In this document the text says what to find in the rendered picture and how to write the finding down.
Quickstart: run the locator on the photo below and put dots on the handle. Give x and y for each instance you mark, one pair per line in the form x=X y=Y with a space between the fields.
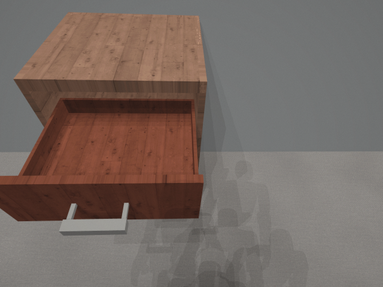
x=82 y=227

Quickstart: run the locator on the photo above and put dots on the drawer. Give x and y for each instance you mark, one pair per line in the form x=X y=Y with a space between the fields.
x=101 y=153

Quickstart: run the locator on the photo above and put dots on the cabinet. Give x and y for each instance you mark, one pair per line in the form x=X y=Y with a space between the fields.
x=118 y=56

